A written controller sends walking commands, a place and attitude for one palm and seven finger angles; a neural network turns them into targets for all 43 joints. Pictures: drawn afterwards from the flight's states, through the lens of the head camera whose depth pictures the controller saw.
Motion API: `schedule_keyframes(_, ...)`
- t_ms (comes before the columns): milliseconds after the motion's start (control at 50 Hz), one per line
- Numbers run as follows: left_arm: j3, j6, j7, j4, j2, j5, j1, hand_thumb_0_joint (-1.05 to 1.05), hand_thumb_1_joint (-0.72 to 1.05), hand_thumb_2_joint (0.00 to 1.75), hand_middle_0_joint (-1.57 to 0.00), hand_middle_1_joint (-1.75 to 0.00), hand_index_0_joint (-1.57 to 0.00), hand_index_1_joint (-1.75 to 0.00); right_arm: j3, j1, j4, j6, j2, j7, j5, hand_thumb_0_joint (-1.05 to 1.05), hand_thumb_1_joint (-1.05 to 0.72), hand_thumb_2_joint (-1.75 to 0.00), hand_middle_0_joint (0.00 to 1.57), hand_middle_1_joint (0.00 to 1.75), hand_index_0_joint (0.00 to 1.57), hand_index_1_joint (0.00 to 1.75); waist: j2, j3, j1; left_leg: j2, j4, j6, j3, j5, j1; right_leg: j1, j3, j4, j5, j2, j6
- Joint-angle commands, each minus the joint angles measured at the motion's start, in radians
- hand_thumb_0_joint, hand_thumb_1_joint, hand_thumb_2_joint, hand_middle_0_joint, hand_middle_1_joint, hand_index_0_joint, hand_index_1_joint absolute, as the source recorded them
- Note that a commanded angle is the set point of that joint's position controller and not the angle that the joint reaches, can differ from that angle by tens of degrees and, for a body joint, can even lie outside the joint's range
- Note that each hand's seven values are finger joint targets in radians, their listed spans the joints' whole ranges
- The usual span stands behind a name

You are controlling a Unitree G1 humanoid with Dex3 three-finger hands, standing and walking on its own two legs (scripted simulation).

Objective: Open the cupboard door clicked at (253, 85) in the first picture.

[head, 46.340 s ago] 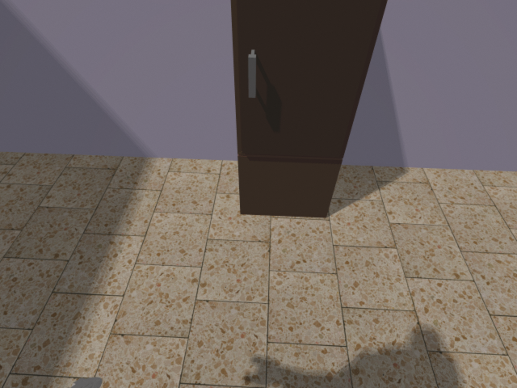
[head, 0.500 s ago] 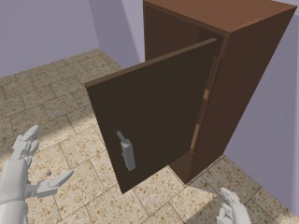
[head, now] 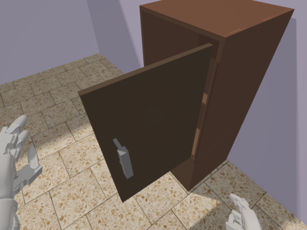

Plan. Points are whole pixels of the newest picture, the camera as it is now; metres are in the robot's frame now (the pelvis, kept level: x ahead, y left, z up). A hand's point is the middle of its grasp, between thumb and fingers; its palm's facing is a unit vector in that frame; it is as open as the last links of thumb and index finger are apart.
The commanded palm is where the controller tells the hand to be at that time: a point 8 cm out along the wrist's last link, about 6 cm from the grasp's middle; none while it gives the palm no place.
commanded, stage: draw the hand back to the body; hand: left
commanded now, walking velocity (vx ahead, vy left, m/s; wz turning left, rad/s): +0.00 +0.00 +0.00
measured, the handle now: (122, 158) +0.31 +0.14 +0.00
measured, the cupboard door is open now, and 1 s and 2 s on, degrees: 88 88 88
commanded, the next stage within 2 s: step back with the hand held close in 0.16 s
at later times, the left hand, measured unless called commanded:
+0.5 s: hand (35, 172) +0.17 +0.26 +0.15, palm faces +0.39 -0.79 -0.48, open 7.4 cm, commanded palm +0.11 +0.30 +0.17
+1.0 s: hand out of the picture +0.09 +0.28 +0.15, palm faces +0.45 -0.76 -0.47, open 7.4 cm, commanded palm +0.03 +0.31 +0.17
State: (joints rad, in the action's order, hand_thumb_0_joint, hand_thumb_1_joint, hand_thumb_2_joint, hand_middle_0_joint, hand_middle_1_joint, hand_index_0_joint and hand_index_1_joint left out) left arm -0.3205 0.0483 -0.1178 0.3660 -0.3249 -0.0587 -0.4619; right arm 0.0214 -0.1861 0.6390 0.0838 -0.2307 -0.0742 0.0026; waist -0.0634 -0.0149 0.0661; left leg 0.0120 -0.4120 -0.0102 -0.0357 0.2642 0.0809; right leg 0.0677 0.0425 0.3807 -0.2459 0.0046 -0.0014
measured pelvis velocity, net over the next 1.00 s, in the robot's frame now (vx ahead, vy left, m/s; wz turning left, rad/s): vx -0.11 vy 0.01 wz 0.01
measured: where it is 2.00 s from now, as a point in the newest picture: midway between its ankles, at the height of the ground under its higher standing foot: outside the picture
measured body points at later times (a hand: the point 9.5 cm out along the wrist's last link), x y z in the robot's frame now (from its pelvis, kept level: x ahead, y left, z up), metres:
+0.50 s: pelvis -0.03 +0.00 +0.00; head -0.02 -0.02 +0.45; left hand +0.15 +0.30 +0.18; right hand +0.16 -0.24 -0.09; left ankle -0.02 +0.11 -0.74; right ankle -0.02 -0.12 -0.74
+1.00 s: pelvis -0.11 +0.01 -0.02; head -0.09 +0.02 +0.43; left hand +0.06 +0.31 +0.18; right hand +0.07 -0.22 -0.10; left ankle -0.02 +0.11 -0.74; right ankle -0.02 -0.12 -0.74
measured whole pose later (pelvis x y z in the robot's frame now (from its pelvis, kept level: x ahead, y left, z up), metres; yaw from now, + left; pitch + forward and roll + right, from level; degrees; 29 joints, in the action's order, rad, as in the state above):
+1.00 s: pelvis -0.11 +0.01 -0.02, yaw +1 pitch -1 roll -1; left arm -0.42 0.21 -0.16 0.52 -0.39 0.00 -0.53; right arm 0.01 -0.21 0.57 0.07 -0.21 -0.08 0.00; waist -0.01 -0.05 0.01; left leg 0.01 -0.64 -0.04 -0.03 0.27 0.42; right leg 0.37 0.04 0.55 -0.16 0.01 0.01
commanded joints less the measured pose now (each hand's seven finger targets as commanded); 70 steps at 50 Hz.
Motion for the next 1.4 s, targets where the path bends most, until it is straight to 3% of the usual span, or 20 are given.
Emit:
schedule_keyframes(0,-0.137,0.076,-0.020,0.248,-0.209,0.002,0.092,0.00,0.90,0.90,-0.20,-0.30,-0.20,-0.30,-0.039,0.134,-0.161,0.069,-0.093,-0.015,0.002,0.00,-0.90,-0.90,0.20,0.30,0.20,0.30,-0.012,0.099,0.006,-0.001,0.045,-0.009,0.010,-0.299,-0.020,-0.020,-0.007,-0.045,0.268,-0.001,-0.012)
schedule_keyframes(240,-0.125,0.088,-0.014,0.190,-0.192,-0.002,0.102,0.00,0.90,0.90,-0.20,-0.30,-0.20,-0.30,-0.044,0.146,-0.144,0.083,-0.093,-0.018,0.001,0.00,-0.90,-0.90,0.20,0.30,0.20,0.30,0.026,0.028,0.002,-0.001,0.068,-0.011,0.006,-0.192,-0.010,0.020,-0.013,-0.093,0.158,-0.004,-0.007)
schedule_keyframes(260,-0.139,0.103,-0.018,0.276,-0.224,-0.002,0.184,0.00,0.90,0.90,-0.20,-0.30,-0.20,-0.30,-0.043,0.155,-0.150,0.091,-0.092,-0.018,0.001,0.00,-0.90,-0.90,0.20,0.30,0.20,0.30,-0.006,0.062,0.001,-0.005,0.066,-0.013,0.006,-0.184,-0.025,0.013,-0.022,-0.094,0.156,0.000,-0.005)
schedule_keyframes(280,-0.266,0.143,-0.028,0.304,-0.345,0.011,0.241,0.00,0.90,0.90,-0.20,-0.30,-0.20,-0.30,-0.039,0.135,-0.179,0.067,-0.110,-0.020,-0.005,0.00,-0.90,-0.90,0.20,0.30,0.20,0.30,0.048,-0.007,-0.041,0.013,0.023,-0.028,0.031,-0.147,0.057,0.108,-0.098,-0.139,0.218,0.044,-0.005)
schedule_keyframes(320,-0.179,0.138,-0.010,0.179,-0.227,0.011,0.038,0.00,0.90,0.90,-0.20,-0.30,-0.20,-0.30,-0.049,0.130,-0.170,0.032,-0.105,-0.017,0.002,0.00,-0.90,-0.90,0.20,0.30,0.20,0.30,0.104,0.030,-0.047,0.011,-0.016,-0.025,0.029,-0.167,0.050,0.116,-0.098,-0.131,0.276,0.075,-0.007)
schedule_keyframes(360,-0.160,0.145,-0.009,0.206,-0.212,0.012,0.004,0.00,0.90,0.90,-0.20,-0.30,-0.20,-0.30,-0.053,0.127,-0.180,0.013,-0.111,-0.016,0.002,0.00,-0.90,-0.90,0.20,0.30,0.20,0.30,0.033,0.072,-0.052,0.019,-0.011,-0.018,0.027,-0.228,0.060,0.091,-0.077,-0.092,0.339,0.079,-0.007)
schedule_keyframes(560,-0.219,0.153,-0.037,0.317,-0.276,0.010,-0.071,0.00,0.90,0.90,-0.20,-0.30,-0.20,-0.30,-0.072,0.121,-0.233,-0.033,-0.112,-0.033,-0.010,0.00,-0.90,-0.90,0.20,0.30,0.20,0.30,0.022,0.175,-0.052,0.057,0.005,-0.013,0.045,-0.335,0.125,0.048,-0.056,0.021,0.375,0.052,0.006)
schedule_keyframes(660,-0.220,0.167,-0.047,0.340,-0.268,0.018,-0.088,0.00,0.90,0.90,-0.20,-0.30,-0.20,-0.30,-0.072,0.114,-0.246,-0.022,-0.120,-0.031,-0.010,0.00,-0.90,-0.90,0.20,0.30,0.20,0.30,-0.028,0.141,-0.050,0.080,0.054,-0.029,0.081,-0.166,0.255,0.036,-0.053,0.065,0.224,0.030,0.010)
schedule_keyframes(840,-0.240,0.208,-0.053,0.351,-0.257,0.054,-0.036,0.00,0.90,0.90,-0.20,-0.30,-0.20,-0.30,-0.077,0.093,-0.247,0.026,-0.137,-0.025,-0.003,0.00,-0.90,-0.90,0.20,0.30,0.20,0.30,-0.055,0.059,-0.058,0.136,0.141,-0.084,0.169,0.353,0.619,-0.067,-0.075,0.200,0.052,-0.007,0.016)
schedule_keyframes(900,-0.227,0.218,-0.055,0.355,-0.243,0.058,-0.013,0.00,0.90,0.90,-0.20,-0.30,-0.20,-0.30,-0.078,0.074,-0.240,0.041,-0.132,-0.022,-0.002,0.00,-0.90,-0.90,0.20,0.30,0.20,0.30,0.002,0.051,-0.068,0.098,0.046,-0.071,0.132,0.373,0.590,0.025,-0.126,0.127,-0.059,0.026,0.004)
schedule_keyframes(960,-0.216,0.225,-0.065,0.384,-0.260,0.045,0.015,0.00,0.90,0.90,-0.20,-0.30,-0.20,-0.30,-0.074,0.053,-0.213,0.047,-0.114,-0.018,0.002,0.00,-0.90,-0.90,0.20,0.30,0.20,0.30,0.121,0.054,-0.078,0.005,-0.177,-0.015,0.064,0.235,0.341,0.318,-0.216,-0.070,-0.239,0.129,-0.053)
schedule_keyframes(1020,-0.217,0.223,-0.083,0.375,-0.270,0.035,0.006,0.00,0.90,0.90,-0.20,-0.30,-0.20,-0.30,-0.069,0.043,-0.180,0.039,-0.102,-0.017,0.002,0.00,-0.90,-0.90,0.20,0.30,0.20,0.30,0.144,0.083,-0.086,-0.019,-0.278,0.005,0.035,0.143,0.168,0.475,-0.171,-0.109,-0.265,0.178,-0.070)
schedule_keyframes(1080,-0.239,0.229,-0.087,0.396,-0.284,0.032,-0.009,0.00,0.90,0.90,-0.20,-0.30,-0.20,-0.30,-0.065,0.070,-0.194,0.035,-0.116,-0.029,0.000,0.00,-0.90,-0.90,0.20,0.30,0.20,0.30,-0.024,0.046,-0.082,0.071,-0.032,-0.024,0.167,0.290,0.309,0.394,-0.083,0.033,-0.282,0.065,-0.013)
schedule_keyframes(1120,-0.271,0.240,-0.080,0.437,-0.282,0.046,-0.005,0.00,0.90,0.90,-0.20,-0.30,-0.20,-0.30,-0.070,0.095,-0.214,0.054,-0.135,-0.031,0.008,0.00,-0.90,-0.90,0.20,0.30,0.20,0.30,-0.278,0.082,-0.067,0.271,0.329,-0.114,0.447,0.583,0.661,0.045,-0.020,0.498,-0.140,-0.094,0.029)
schedule_keyframes(1140,-0.292,0.244,-0.078,0.432,-0.319,0.052,0.012,0.00,0.90,0.90,-0.20,-0.30,-0.20,-0.30,-0.076,0.097,-0.209,0.064,-0.101,-0.031,0.012,0.00,-0.90,-0.90,0.20,0.30,0.20,0.30,-0.245,0.094,-0.066,0.310,0.346,-0.141,0.495,0.482,0.621,0.091,-0.063,0.658,-0.158,-0.097,0.022)
schedule_keyframes(1180,-0.283,0.245,-0.073,0.378,-0.290,0.038,-0.054,0.00,0.90,0.90,-0.20,-0.30,-0.20,-0.30,-0.091,0.091,-0.182,0.087,-0.102,-0.009,0.013,0.00,-0.90,-0.90,0.20,0.30,0.20,0.30,-0.098,0.129,-0.058,0.288,0.244,-0.153,0.403,0.308,0.451,0.207,-0.101,0.713,-0.232,-0.093,0.007)
schedule_keyframes(1280,-0.203,0.228,-0.067,0.387,-0.241,0.003,-0.089,0.00,0.90,0.90,-0.20,-0.30,-0.20,-0.30,-0.074,0.076,-0.134,0.108,-0.094,0.013,0.021,0.00,-0.90,-0.90,0.20,0.30,0.20,0.30,-0.167,0.148,-0.062,0.212,0.240,-0.083,0.256,0.126,0.239,0.182,-0.017,0.272,-0.280,-0.084,-0.016)
schedule_keyframes(1320,-0.188,0.233,-0.054,0.393,-0.251,-0.001,-0.043,0.00,0.90,0.90,-0.20,-0.30,-0.20,-0.30,-0.074,0.074,-0.117,0.097,-0.099,0.015,0.023,0.00,-0.90,-0.90,0.20,0.30,0.20,0.30,-0.137,0.162,-0.061,0.185,0.169,-0.032,0.200,-0.016,0.160,0.150,-0.028,-0.016,-0.145,-0.058,-0.038)
schedule_keyframes(1340,-0.207,0.240,-0.049,0.393,-0.289,0.005,-0.039,0.00,0.90,0.90,-0.20,-0.30,-0.20,-0.30,-0.074,0.065,-0.111,0.082,-0.092,0.015,0.029,0.00,-0.90,-0.90,0.20,0.30,0.20,0.30,-0.082,0.165,-0.068,0.160,0.069,-0.011,0.152,-0.161,0.103,0.182,-0.104,-0.119,-0.043,0.009,-0.061)
schedule_keyframes(1380,-0.234,0.256,-0.052,0.386,-0.347,0.002,0.038,0.00,0.90,0.90,-0.20,-0.30,-0.20,-0.30,-0.058,0.099,-0.114,0.067,-0.076,0.004,0.025,0.00,-0.90,-0.90,0.20,0.30,0.20,0.30,0.089,0.169,-0.073,0.065,-0.157,0.035,0.041,-0.113,0.033,0.328,-0.244,-0.153,0.200,0.187,-0.097)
